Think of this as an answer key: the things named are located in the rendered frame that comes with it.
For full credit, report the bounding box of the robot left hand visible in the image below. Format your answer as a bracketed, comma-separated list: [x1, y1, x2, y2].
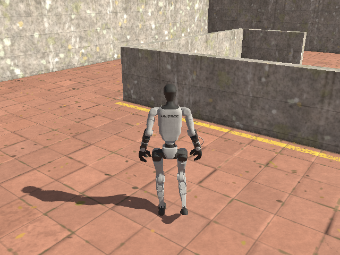
[139, 150, 151, 162]

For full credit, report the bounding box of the right robot shin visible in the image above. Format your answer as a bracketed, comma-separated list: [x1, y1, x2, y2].
[178, 173, 186, 209]

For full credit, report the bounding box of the left robot upper arm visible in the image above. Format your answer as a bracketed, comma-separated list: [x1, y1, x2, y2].
[145, 107, 159, 137]

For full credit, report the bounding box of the robot left forearm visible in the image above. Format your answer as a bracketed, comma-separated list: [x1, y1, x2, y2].
[140, 129, 150, 152]

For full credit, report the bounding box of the robot right forearm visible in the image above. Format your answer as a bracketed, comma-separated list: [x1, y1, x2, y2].
[190, 129, 201, 151]

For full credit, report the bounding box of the robot right hand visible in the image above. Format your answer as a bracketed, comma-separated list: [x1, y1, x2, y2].
[190, 149, 202, 161]

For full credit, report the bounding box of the right robot upper arm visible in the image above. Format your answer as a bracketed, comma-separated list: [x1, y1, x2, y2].
[181, 107, 196, 137]

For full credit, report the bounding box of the right robot thigh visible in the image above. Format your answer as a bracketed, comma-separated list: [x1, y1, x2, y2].
[177, 148, 188, 182]

